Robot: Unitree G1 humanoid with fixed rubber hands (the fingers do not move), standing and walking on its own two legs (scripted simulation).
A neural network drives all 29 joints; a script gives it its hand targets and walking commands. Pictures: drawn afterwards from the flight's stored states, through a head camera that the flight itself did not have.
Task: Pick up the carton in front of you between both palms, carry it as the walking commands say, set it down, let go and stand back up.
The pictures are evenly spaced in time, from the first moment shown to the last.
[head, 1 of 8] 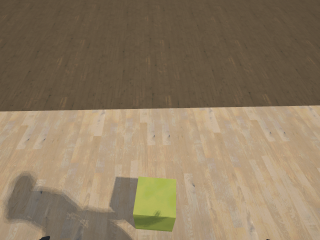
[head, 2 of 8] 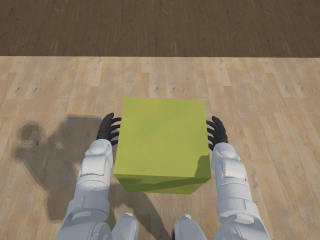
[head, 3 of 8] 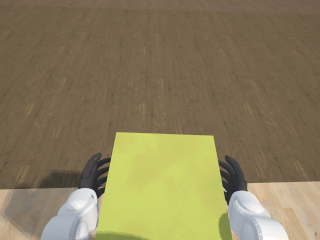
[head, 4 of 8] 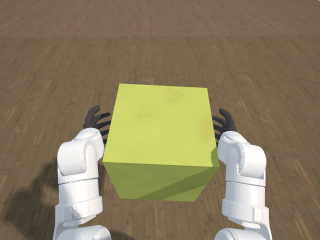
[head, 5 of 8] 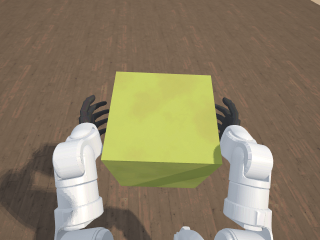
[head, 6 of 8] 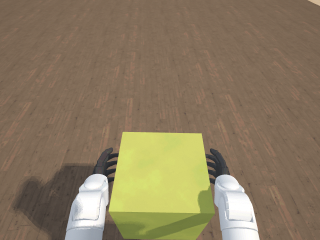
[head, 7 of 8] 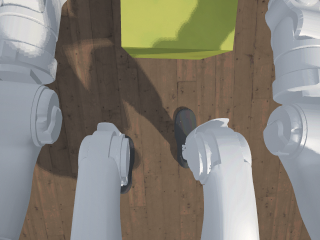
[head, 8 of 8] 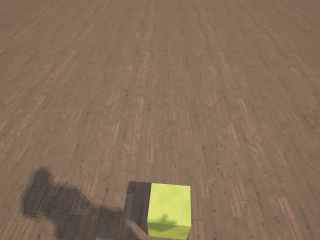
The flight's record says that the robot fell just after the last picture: no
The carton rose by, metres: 1.08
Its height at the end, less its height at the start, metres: +0.36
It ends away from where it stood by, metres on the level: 5.70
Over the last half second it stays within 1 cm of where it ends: yes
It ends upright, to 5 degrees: yes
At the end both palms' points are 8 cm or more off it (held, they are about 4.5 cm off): yes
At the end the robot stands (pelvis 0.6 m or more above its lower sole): yes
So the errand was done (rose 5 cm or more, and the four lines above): yes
